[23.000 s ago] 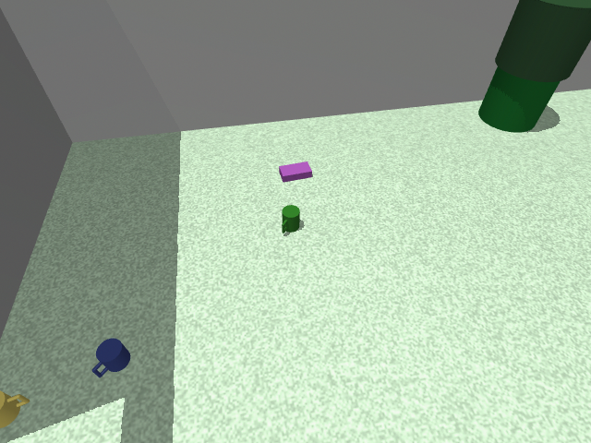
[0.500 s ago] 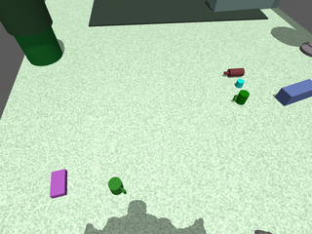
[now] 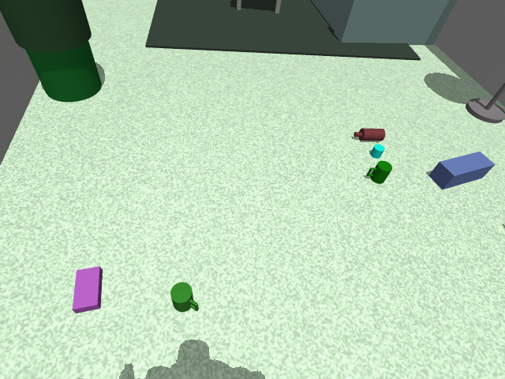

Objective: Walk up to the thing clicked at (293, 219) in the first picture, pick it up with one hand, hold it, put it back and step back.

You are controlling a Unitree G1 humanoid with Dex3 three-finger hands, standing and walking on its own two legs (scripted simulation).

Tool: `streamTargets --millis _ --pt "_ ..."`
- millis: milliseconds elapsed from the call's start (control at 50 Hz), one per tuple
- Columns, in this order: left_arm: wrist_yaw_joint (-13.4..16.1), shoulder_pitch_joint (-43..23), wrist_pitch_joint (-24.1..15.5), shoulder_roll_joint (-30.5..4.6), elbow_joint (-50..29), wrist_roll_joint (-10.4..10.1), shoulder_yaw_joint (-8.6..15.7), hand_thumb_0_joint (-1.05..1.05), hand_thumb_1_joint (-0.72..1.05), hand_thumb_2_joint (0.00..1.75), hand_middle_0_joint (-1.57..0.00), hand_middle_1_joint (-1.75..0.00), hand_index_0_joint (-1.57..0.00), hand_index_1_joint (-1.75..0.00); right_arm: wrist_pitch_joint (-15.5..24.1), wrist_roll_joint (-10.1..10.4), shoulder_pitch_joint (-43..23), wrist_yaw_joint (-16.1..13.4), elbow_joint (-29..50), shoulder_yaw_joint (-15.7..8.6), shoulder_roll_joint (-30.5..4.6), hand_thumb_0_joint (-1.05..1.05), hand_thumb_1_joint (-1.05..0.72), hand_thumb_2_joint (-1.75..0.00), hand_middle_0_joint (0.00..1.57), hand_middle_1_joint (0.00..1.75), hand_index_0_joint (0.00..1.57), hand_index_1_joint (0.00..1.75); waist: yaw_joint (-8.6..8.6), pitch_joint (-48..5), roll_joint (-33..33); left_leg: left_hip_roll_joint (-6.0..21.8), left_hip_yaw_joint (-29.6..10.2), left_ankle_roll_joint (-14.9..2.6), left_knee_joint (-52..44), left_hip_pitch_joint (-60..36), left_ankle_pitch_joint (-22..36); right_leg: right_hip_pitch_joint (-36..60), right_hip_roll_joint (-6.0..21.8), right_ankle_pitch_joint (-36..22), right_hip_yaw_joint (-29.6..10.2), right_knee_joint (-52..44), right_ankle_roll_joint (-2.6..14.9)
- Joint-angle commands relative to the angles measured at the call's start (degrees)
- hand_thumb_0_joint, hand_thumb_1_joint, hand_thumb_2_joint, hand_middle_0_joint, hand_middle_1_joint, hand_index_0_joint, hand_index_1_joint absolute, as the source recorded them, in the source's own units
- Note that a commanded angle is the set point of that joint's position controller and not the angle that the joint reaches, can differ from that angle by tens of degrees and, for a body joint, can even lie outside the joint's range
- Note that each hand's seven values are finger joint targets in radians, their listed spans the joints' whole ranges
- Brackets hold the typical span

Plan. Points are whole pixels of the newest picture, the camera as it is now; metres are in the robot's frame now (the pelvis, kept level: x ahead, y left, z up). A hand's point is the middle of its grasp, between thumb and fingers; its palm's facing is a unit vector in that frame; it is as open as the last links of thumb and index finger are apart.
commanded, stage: walk up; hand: left
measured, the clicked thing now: (185, 299) +0.52 +0.18 -0.72
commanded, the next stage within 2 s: stand in 1.00 s
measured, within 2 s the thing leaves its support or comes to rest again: neither
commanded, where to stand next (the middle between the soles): +0.14 -0.04 m, yaw -1 degrees
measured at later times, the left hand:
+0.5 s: hand out of the picture +0.11 +0.22 -0.15, palm faces -0.01 -0.95 -0.32, open 7.4 cm
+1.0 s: hand out of the picture +0.12 +0.22 -0.14, palm faces -0.01 -0.94 -0.34, open 7.4 cm
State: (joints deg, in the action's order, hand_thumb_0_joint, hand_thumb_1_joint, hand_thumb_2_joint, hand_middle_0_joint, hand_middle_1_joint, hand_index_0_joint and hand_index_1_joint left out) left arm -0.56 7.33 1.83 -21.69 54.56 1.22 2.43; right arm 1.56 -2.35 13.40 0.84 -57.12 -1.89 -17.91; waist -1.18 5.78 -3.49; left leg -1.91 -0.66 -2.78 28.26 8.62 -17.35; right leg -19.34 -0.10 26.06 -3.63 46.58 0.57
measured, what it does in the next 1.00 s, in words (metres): steps on the spot: right foot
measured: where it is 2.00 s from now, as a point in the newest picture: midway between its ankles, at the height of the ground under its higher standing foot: outside the picture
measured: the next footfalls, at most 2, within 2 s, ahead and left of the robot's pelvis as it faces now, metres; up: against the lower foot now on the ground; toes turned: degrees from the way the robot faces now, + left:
right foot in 0.22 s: +0.06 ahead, -0.15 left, +0.00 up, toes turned -1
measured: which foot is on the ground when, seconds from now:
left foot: down 0.00-1.00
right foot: up 0.00-0.20, down 0.22-1.00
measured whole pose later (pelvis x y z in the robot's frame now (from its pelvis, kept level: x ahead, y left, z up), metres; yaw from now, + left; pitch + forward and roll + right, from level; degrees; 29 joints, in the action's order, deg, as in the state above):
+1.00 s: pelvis +0.02 -0.03 +0.01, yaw -1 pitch -3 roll +0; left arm -0.9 4.5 0.1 -20.2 63.6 0.6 1.4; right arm 2.0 -0.9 6.1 -0.2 -62.3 -0.5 -20.0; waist 0.0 2.9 0.0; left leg 0.7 -0.2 0.6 19.2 3.9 -12.5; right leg -5.8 -0.4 10.9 0.5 19.5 0.5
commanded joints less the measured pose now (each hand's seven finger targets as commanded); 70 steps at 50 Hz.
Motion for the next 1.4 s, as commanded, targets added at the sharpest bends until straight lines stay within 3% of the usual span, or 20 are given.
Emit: streamTargets --millis 0,60,120,180,200,220,240,260,300,340,380,400,420,440,520,600,800,960,1060,1380 --pt "0.11 -3.13 -1.50 -10.73 -4.81 -0.06 2.96 0.00 0.90 0.90 -0.20 -0.30 -0.20 -0.30 2.49 0.95 0.78 -1.95 4.69 -4.72 -18.77 0.00 -0.90 -0.90 0.20 0.30 0.20 0.30 -1.22 -3.61 10.39 14.68 -14.28 -5.12 -9.54 -8.81 25.99 -6.14 0.89 -2.51 -0.54 -2.29 0.29" --pt "-0.12 -2.56 -2.09 -9.57 -4.78 0.09 2.49 0.00 0.90 0.90 -0.20 -0.30 -0.20 -0.30 2.19 0.93 -0.11 -1.83 6.10 -4.51 -18.06 0.00 -0.90 -0.90 0.20 0.30 0.20 0.30 -0.66 -4.24 11.07 14.56 -11.73 -6.59 -9.33 -6.01 22.21 -2.02 1.75 -3.87 1.63 -6.76 0.41" --pt "-0.12 -2.29 -2.52 -9.09 -3.90 0.15 2.39 0.00 0.90 0.90 -0.20 -0.30 -0.20 -0.30 1.56 0.84 -1.48 -1.56 7.04 -4.28 -17.90 0.00 -0.90 -0.90 0.20 0.30 0.20 0.30 -0.67 -3.77 12.11 13.97 -10.93 -6.40 -8.89 -0.10 18.36 3.97 0.93 -4.86 3.53 -11.71 0.76" --pt "0.34 2.12 -3.28 -8.35 -1.54 0.20 2.31 0.00 0.90 0.90 -0.20 -0.30 -0.20 -0.30 0.68 1.74 -4.17 -1.37 7.93 -3.08 -15.87 0.00 -0.90 -0.90 0.20 0.30 0.20 0.30 2.52 -4.79 8.59 10.76 -6.87 -3.43 -2.90 4.54 17.68 14.46 0.12 -14.65 3.97 -26.47 1.98" --pt "0.63 4.05 -3.70 -10.16 -0.51 0.57 2.77 0.00 0.90 0.90 -0.20 -0.30 -0.20 -0.30 0.59 2.32 -3.96 -1.36 8.10 -2.44 -13.84 0.00 -0.90 -0.90 0.20 0.30 0.20 0.30 3.14 -6.63 4.38 8.96 -6.30 -1.20 -0.11 7.80 13.45 20.52 3.46 -20.23 -0.94 -27.27 2.87" --pt "0.95 5.70 -4.19 -13.46 -0.44 1.06 3.62 0.00 0.90 0.90 -0.20 -0.30 -0.20 -0.30 0.60 2.78 -3.23 -1.43 8.42 -1.93 -12.45 0.00 -0.90 -0.90 0.20 0.30 0.20 0.30 3.33 -8.31 -3.85 4.81 -3.18 1.04 7.16 11.61 6.50 23.60 10.64 -23.71 -11.16 -29.40 5.57" --pt "0.92 2.45 -4.20 -14.79 -1.37 0.46 3.59 0.00 0.90 0.90 -0.20 -0.30 -0.20 -0.30 0.26 2.56 -2.81 -1.47 7.93 -1.52 -11.82 0.00 -0.90 -0.90 0.20 0.30 0.20 0.30 2.53 -7.93 -5.43 0.82 0.25 2.07 9.59 14.25 -7.78 21.68 16.61 -14.54 -17.52 -31.66 10.65" --pt "0.53 -0.78 -4.00 -15.69 -2.48 0.64 3.40 0.00 0.90 0.90 -0.20 -0.30 -0.20 -0.30 0.24 2.15 -1.35 -1.59 6.30 -1.95 -13.30 0.00 -0.90 -0.90 0.20 0.30 0.20 0.30 1.96 -6.61 -5.54 1.90 -0.81 1.83 11.51 8.84 -14.25 13.11 19.89 -9.08 -19.54 -31.11 13.98" --pt "0.13 -4.39 -3.25 -13.26 -3.56 0.32 2.83 0.00 0.90 0.90 -0.20 -0.30 -0.20 -0.30 0.88 1.84 0.50 -1.28 4.42 -2.36 -14.61 0.00 -0.90 -0.90 0.20 0.30 0.20 0.30 -0.04 -3.63 -5.53 2.53 -1.30 1.17 5.11 4.36 -12.00 6.85 15.10 -3.80 -12.46 -30.68 10.57" --pt "0.29 -5.00 -3.23 -11.82 -3.04 -0.01 2.20 0.00 0.90 0.90 -0.20 -0.30 -0.20 -0.30 1.36 1.61 -0.04 -1.00 3.22 -2.14 -13.72 0.00 -0.90 -0.90 0.20 0.30 0.20 0.30 -0.18 -3.13 -5.79 3.45 -2.23 1.43 -3.88 1.63 2.20 6.09 10.21 -7.16 -6.60 -29.82 5.80" --pt "-0.13 -5.03 -3.07 -11.26 -2.80 -0.39 1.91 0.00 0.90 0.90 -0.20 -0.30 -0.20 -0.30 1.75 1.21 -0.48 -1.34 2.63 -2.29 -14.68 0.00 -0.90 -0.90 0.20 0.30 0.20 0.30 -0.25 -5.02 -3.67 5.21 -4.49 0.99 -7.26 -4.57 9.04 3.25 8.24 -16.11 -4.48 -26.85 3.25" --pt "-0.26 -4.51 -2.82 -10.44 -2.58 -0.72 1.77 0.00 0.90 0.90 -0.20 -0.30 -0.20 -0.30 2.07 0.97 -1.20 -1.65 2.68 -2.21 -15.41 0.00 -0.90 -0.90 0.20 0.30 0.20 0.30 0.20 -5.39 -1.81 7.96 -7.94 0.46 -9.36 -4.57 9.21 2.82 6.72 -17.25 -3.35 -25.56 2.24" --pt "-0.37 -3.92 -2.52 -10.37 -1.53 -1.02 1.90 0.00 0.90 0.90 -0.20 -0.30 -0.20 -0.30 2.26 1.08 -3.20 -1.71 2.69 -2.12 -16.33 0.00 -0.90 -0.90 0.20 0.30 0.20 0.30 1.29 -4.23 0.14 9.46 -9.62 -0.27 -9.44 -1.02 5.49 4.72 5.54 -11.71 -2.69 -26.64 1.56" --pt "-0.21 -3.43 -2.70 -10.90 -0.91 -0.89 2.11 0.00 0.90 0.90 -0.20 -0.30 -0.20 -0.30 2.13 1.43 -4.36 -1.51 2.32 -2.04 -16.79 0.00 -0.90 -0.90 0.20 0.30 0.20 0.30 1.92 -3.46 1.11 9.87 -8.75 -0.45 -8.56 1.68 6.70 8.53 5.49 -10.00 -2.35 -27.76 1.80" --pt "0.09 -3.43 -3.47 -10.77 0.57 -0.90 1.79 0.00 0.90 0.90 -0.20 -0.30 -0.20 -0.30 2.35 1.79 -4.41 -1.81 1.17 -1.50 -15.28 0.00 -0.90 -0.90 0.20 0.30 0.20 0.30 1.08 -7.57 4.51 8.28 -4.69 0.70 -7.57 -1.14 19.04 14.23 6.67 -28.15 -1.91 -25.70 2.73" --pt "0.33 -3.84 -3.22 -10.24 1.70 -1.17 1.41 0.00 0.90 0.90 -0.20 -0.30 -0.20 -0.30 2.03 1.97 -5.78 -2.02 0.49 -1.41 -15.14 0.00 -0.90 -0.90 0.20 0.30 0.20 0.30 1.27 -9.32 6.73 8.87 -4.20 1.15 -8.16 -3.01 23.84 16.01 6.80 -30.76 -0.91 -25.66 2.54" --pt "0.38 -4.62 -2.98 -9.74 4.18 -0.84 0.98 0.00 0.90 0.90 -0.20 -0.30 -0.20 -0.30 1.60 1.90 -8.60 -2.16 -0.71 -1.31 -14.91 0.00 -0.90 -0.90 0.20 0.30 0.20 0.30 1.26 -9.27 4.10 9.23 -3.70 0.86 -9.47 -4.34 22.63 16.07 6.76 -30.72 -0.75 -27.71 1.81" --pt "0.28 -5.66 -2.91 -9.98 5.38 -0.79 1.07 0.00 0.90 0.90 -0.20 -0.30 -0.20 -0.30 1.49 1.68 -9.28 -1.95 -1.70 -0.91 -14.50 0.00 -0.90 -0.90 0.20 0.30 0.20 0.30 1.33 -6.92 3.16 8.82 -3.78 1.29 -12.09 -3.12 16.18 15.30 6.60 -26.35 -1.50 -29.86 1.37" --pt "0.83 -5.14 -4.11 -10.44 6.29 -0.88 0.46 0.00 0.90 0.90 -0.20 -0.30 -0.20 -0.30 0.81 2.17 -10.23 -1.61 -2.75 -0.43 -14.13 0.00 -0.90 -0.90 0.20 0.30 0.20 0.30 1.12 -8.23 3.49 9.58 -4.50 1.71 -11.82 -5.08 19.00 16.51 7.86 -30.19 -1.94 -31.07 0.89" --pt "0.91 -4.52 -4.09 -11.24 7.34 -0.70 0.01 0.00 0.90 0.90 -0.20 -0.30 -0.20 -0.30 0.46 1.58 -9.23 -0.96 -5.23 -0.31 -13.70 0.00 -0.90 -0.90 0.20 0.30 0.20 0.30 1.26 -5.56 3.18 8.99 -5.06 1.71 -14.29 -2.38 7.54 12.04 7.46 -15.33 -2.54 -33.75 0.70"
